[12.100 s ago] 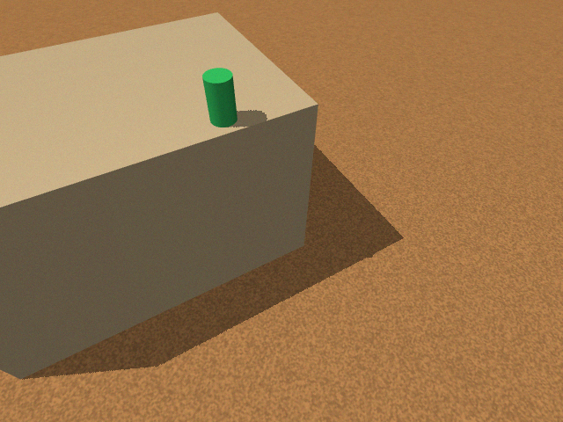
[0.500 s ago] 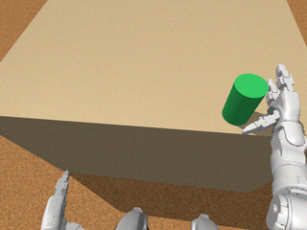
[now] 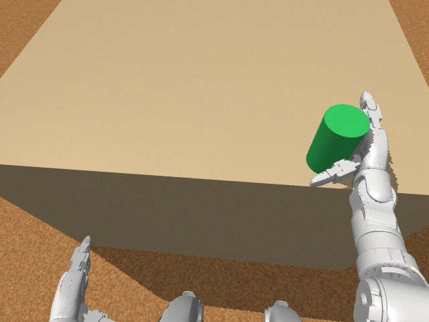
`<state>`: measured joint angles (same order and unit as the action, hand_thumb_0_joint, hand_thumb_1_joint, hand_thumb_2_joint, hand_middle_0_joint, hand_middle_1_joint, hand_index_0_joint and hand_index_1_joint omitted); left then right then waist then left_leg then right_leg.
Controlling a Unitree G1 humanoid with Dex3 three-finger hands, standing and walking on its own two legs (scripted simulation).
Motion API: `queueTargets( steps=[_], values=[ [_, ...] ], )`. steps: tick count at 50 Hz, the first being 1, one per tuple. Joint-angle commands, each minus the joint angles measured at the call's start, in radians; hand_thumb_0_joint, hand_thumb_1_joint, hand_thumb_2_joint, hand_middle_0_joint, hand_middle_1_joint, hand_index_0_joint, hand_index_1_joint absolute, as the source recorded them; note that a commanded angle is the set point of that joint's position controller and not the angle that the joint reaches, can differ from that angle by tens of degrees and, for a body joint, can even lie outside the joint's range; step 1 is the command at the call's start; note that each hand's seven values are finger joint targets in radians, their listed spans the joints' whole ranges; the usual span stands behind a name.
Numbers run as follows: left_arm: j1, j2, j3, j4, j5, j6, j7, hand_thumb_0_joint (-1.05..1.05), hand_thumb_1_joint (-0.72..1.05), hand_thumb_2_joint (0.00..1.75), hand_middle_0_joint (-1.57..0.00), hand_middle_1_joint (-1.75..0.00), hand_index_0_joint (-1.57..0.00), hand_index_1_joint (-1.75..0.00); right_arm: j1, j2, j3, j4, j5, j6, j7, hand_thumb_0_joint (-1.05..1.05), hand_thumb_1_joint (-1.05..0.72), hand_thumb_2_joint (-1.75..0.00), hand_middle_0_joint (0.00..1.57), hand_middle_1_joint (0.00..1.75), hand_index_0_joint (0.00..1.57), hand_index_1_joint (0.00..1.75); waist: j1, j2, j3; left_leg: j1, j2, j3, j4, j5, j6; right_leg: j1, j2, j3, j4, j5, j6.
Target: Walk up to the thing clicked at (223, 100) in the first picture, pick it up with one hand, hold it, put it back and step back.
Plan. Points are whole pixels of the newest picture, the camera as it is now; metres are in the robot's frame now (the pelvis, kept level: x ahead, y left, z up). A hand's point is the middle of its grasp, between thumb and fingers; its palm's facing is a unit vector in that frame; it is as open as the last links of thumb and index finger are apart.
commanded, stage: close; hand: right
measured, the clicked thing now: (334, 142) +0.44 -0.16 +0.06
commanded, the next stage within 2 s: settle in 0.62 s
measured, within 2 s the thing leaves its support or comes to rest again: leaves its support in 0.76 s
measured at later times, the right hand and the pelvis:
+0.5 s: hand (337, 138) +0.46 -0.17 +0.05, palm faces +0.10 +1.00 +0.01, open 11.2 cm; pelvis +0.00 +0.00 +0.00, yaw +0 degrees
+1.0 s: hand (339, 134) +0.45 -0.17 +0.07, palm faces +0.09 +1.00 +0.00, open 10.5 cm; pelvis +0.00 -0.01 +0.01, yaw +0 degrees
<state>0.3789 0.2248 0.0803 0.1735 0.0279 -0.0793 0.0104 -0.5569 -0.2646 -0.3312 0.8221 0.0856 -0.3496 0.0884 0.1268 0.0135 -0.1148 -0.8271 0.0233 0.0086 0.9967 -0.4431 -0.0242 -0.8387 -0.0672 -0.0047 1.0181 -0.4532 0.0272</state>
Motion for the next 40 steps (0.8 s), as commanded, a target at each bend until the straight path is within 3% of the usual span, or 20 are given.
queueTargets(
  steps=[1,3,5,8,10,12,13,17,21,23,25,26,27,29,30,32,34,36,39,40],
  values=[
    [0.023,0.148,0.082,-0.176,-0.003,-0.046,0.016,0.00,-0.56,0.06,-0.05,-0.05,-0.05,-0.06,-0.402,-0.248,-0.056,-0.182,-0.002,-0.082,-0.014,0.00,0.60,-0.04,0.31,0.17,0.31,0.17,-0.001,-0.047,-0.381,0.185,-0.036,0.004,-0.128,0.287,0.018,0.228,0.039,-0.001,-0.111,0.251,-0.036],
    [-0.006,0.118,0.054,-0.186,-0.001,-0.048,0.013,0.00,-0.56,0.06,-0.05,-0.05,-0.05,-0.06,-0.441,-0.220,-0.040,-0.166,0.003,-0.088,-0.010,0.00,0.61,-0.04,0.42,0.22,0.42,0.22,0.002,-0.047,-0.378,0.194,-0.035,0.000,-0.127,0.275,0.018,0.203,0.040,0.000,-0.110,0.230,-0.037],
    [0.019,0.153,0.086,-0.191,-0.002,-0.045,0.016,0.00,-0.56,0.06,-0.05,-0.05,-0.05,-0.05,-0.470,-0.288,-0.080,-0.194,0.002,-0.091,-0.006,0.00,0.61,-0.07,0.49,0.27,0.49,0.27,0.000,-0.066,-0.425,0.195,-0.032,-0.009,-0.125,0.280,0.018,0.219,0.041,-0.002,-0.102,0.235,-0.038],
    [0.028,0.144,0.075,-0.190,0.003,-0.049,0.014,0.00,-0.56,0.06,-0.05,-0.05,-0.04,-0.05,-0.470,-0.206,-0.029,-0.103,0.003,-0.084,0.011,0.00,0.59,-0.12,0.62,0.36,0.62,0.36,0.036,-0.056,-0.410,0.168,-0.037,0.001,-0.115,0.300,0.018,0.222,0.038,0.003,-0.091,0.253,-0.037],
    [0.010,0.153,0.081,-0.212,-0.001,-0.051,0.015,0.00,-0.56,0.06,-0.05,-0.05,-0.04,-0.05,-0.497,-0.271,-0.063,-0.125,0.001,-0.085,0.008,0.00,0.57,-0.16,0.71,0.43,0.71,0.43,0.021,-0.061,-0.446,0.182,-0.034,-0.006,-0.118,0.303,0.015,0.227,0.038,0.002,-0.083,0.259,-0.038],
    [0.033,0.168,0.088,-0.214,0.004,-0.050,0.012,0.00,-0.56,0.06,-0.04,-0.04,-0.04,-0.05,-0.495,-0.255,-0.051,-0.148,0.001,-0.082,0.011,0.00,0.54,-0.19,0.78,0.48,0.78,0.48,0.017,-0.086,-0.486,0.190,-0.038,0.006,-0.104,0.344,0.019,0.265,0.036,0.004,-0.089,0.313,-0.033],
    [0.051,0.138,0.061,-0.208,0.004,-0.046,0.006,0.00,-0.56,0.06,-0.04,-0.05,-0.04,-0.05,-0.492,-0.229,-0.032,-0.132,0.001,-0.078,0.014,0.00,0.52,-0.21,0.82,0.51,0.82,0.51,0.013,-0.102,-0.474,0.195,-0.037,0.003,-0.105,0.353,0.019,0.259,0.041,-0.003,-0.086,0.320,-0.031],
    [0.035,0.147,0.083,-0.157,-0.005,-0.030,0.005,0.00,-0.56,0.06,-0.04,-0.04,-0.04,-0.04,-0.433,-0.262,-0.065,-0.102,0.004,-0.060,0.000,0.00,0.41,-0.32,0.95,0.64,0.95,0.64,-0.008,-0.061,-0.390,0.215,-0.033,-0.006,-0.131,0.314,0.013,0.186,0.045,-0.008,-0.101,0.259,-0.039],
    [-0.004,0.152,0.093,-0.175,-0.007,-0.027,0.006,0.00,-0.55,0.05,-0.04,-0.04,-0.04,-0.04,-0.405,-0.220,-0.050,-0.104,0.008,-0.071,-0.002,0.00,0.27,-0.48,1.02,0.77,1.02,0.77,0.011,-0.046,-0.377,0.172,-0.041,0.007,-0.124,0.275,0.021,0.203,0.037,0.004,-0.115,0.238,-0.038],
    [-0.027,0.127,0.068,-0.197,-0.001,-0.030,0.006,0.00,-0.55,0.05,-0.04,-0.04,-0.04,-0.04,-0.456,-0.183,-0.011,-0.171,0.006,-0.088,0.005,0.00,0.18,-0.60,1.10,0.88,1.10,0.88,0.018,-0.072,-0.444,0.175,-0.043,0.010,-0.110,0.317,0.022,0.255,0.035,0.006,-0.104,0.291,-0.034],
    [-0.036,0.155,0.087,-0.224,0.000,-0.031,0.011,0.00,-0.55,0.04,-0.04,-0.04,-0.04,-0.04,-0.468,-0.198,-0.019,-0.203,0.009,-0.095,0.000,0.00,0.09,-0.68,1.15,0.95,1.15,0.95,0.014,-0.068,-0.497,0.203,-0.043,0.015,-0.102,0.362,0.021,0.287,0.036,0.009,-0.099,0.348,-0.030],
    [0.004,0.123,0.056,-0.184,0.002,-0.025,0.007,0.00,-0.55,0.05,-0.04,-0.04,-0.05,-0.04,-0.475,-0.204,-0.012,-0.193,0.007,-0.095,-0.005,0.00,0.03,-0.73,1.18,0.99,1.19,0.99,0.006,-0.086,-0.468,0.207,-0.041,0.010,-0.104,0.367,0.021,0.276,0.039,0.002,-0.099,0.345,-0.030],
    [0.021,0.161,0.093,-0.191,-0.001,-0.024,0.011,0.00,-0.54,0.04,-0.04,-0.04,-0.05,-0.04,-0.443,-0.223,-0.035,-0.170,0.004,-0.089,-0.009,0.00,-0.02,-0.76,1.22,1.03,1.22,1.03,0.010,-0.087,-0.473,0.197,-0.042,0.014,-0.100,0.379,0.022,0.287,0.038,0.004,-0.100,0.366,-0.028],
    [0.070,0.147,0.089,-0.140,0.004,-0.015,0.007,0.00,-0.54,0.04,-0.04,-0.04,-0.05,-0.04,-0.421,-0.157,0.003,-0.161,0.006,-0.085,-0.012,0.00,-0.06,-0.91,1.25,1.14,1.26,1.14,0.027,-0.112,-0.405,0.143,-0.044,0.020,-0.102,0.336,0.026,0.280,0.035,0.008,-0.116,0.345,-0.023],
    [0.051,0.143,0.089,-0.149,0.003,-0.014,0.006,0.00,-0.54,0.04,-0.04,-0.04,-0.05,-0.03,-0.447,-0.184,-0.009,-0.201,0.005,-0.091,-0.016,0.00,-0.11,-0.98,1.30,1.21,1.32,1.21,0.019,-0.115,-0.435,0.146,-0.045,0.019,-0.109,0.322,0.026,0.306,0.033,0.010,-0.118,0.338,-0.024],
    [0.051,0.168,0.115,-0.126,0.003,-0.008,0.009,0.00,-0.53,0.03,-0.04,-0.04,-0.05,-0.03,-0.432,-0.228,-0.026,-0.240,0.002,-0.089,-0.021,0.00,-0.15,-1.08,1.33,1.29,1.36,1.29,0.004,-0.131,-0.444,0.158,-0.043,0.020,-0.114,0.326,0.025,0.328,0.033,0.007,-0.122,0.353,-0.021],
    [-0.009,0.138,0.079,-0.180,-0.003,-0.008,0.000,0.00,-0.53,0.03,-0.04,-0.04,-0.05,-0.03,-0.403,-0.165,0.007,-0.253,0.008,-0.077,-0.024,0.00,-0.20,-1.17,1.37,1.36,1.40,1.37,-0.015,-0.096,-0.423,0.182,-0.046,0.024,-0.119,0.320,0.027,0.306,0.035,0.010,-0.138,0.341,-0.021],
    [-0.005,0.168,0.112,-0.175,-0.005,-0.003,0.007,0.00,-0.53,0.02,-0.04,-0.04,-0.05,-0.02,-0.409,-0.211,-0.030,-0.253,0.008,-0.078,-0.038,0.00,-0.20,-1.23,1.41,1.43,1.44,1.43,-0.005,-0.087,-0.434,0.198,-0.043,0.019,-0.128,0.321,0.023,0.306,0.036,0.007,-0.138,0.319,-0.026],
    [-0.047,0.157,0.097,-0.205,-0.004,-0.006,0.010,0.00,-0.54,0.05,-0.05,-0.05,-0.06,-0.04,-0.454,-0.210,-0.019,-0.299,0.005,-0.091,-0.037,0.00,-0.08,-1.27,1.32,1.43,1.37,1.43,-0.007,-0.083,-0.453,0.228,-0.038,0.011,-0.136,0.326,0.020,0.297,0.039,0.001,-0.135,0.300,-0.031],
    [0.011,0.144,0.096,-0.143,-0.005,-0.001,0.012,0.00,-0.55,0.05,-0.05,-0.05,-0.06,-0.04,-0.425,-0.188,-0.006,-0.212,0.003,-0.082,-0.037,0.00,-0.06,-1.27,1.30,1.42,1.36,1.42,0.007,-0.059,-0.408,0.214,-0.040,0.013,-0.139,0.319,0.020,0.285,0.040,0.000,-0.134,0.288,-0.034]
  ],
)
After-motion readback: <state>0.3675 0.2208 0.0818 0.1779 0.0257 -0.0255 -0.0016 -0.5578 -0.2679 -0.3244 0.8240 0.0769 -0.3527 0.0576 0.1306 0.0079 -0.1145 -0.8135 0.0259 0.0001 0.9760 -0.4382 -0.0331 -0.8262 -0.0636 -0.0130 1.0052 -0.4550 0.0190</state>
